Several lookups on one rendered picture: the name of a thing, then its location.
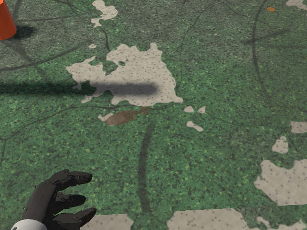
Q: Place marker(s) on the robot left forearm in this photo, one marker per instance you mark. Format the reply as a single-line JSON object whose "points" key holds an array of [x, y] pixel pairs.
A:
{"points": [[29, 224]]}

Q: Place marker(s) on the left robot hand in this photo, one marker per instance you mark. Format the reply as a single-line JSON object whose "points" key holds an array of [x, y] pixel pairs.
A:
{"points": [[45, 202]]}

